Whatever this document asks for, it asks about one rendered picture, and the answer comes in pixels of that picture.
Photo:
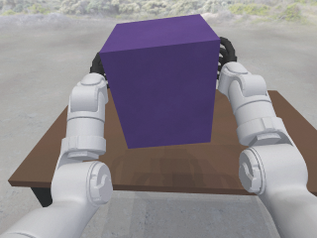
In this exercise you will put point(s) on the robot right hand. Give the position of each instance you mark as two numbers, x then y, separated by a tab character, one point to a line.
229	54

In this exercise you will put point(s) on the left robot forearm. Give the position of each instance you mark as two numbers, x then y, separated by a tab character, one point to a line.
84	138

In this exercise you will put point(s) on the carton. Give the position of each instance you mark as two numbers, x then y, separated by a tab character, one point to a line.
162	74

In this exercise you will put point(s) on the left robot upper arm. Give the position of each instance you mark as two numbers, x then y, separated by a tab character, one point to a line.
78	190

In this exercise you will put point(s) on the right robot forearm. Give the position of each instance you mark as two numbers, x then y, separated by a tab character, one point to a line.
256	120

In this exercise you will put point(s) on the robot left hand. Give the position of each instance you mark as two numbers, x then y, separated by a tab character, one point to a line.
97	67

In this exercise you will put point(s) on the table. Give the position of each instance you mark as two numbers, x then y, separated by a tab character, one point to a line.
206	168

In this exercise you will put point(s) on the right robot upper arm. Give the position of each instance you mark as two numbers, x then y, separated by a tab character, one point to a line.
277	175

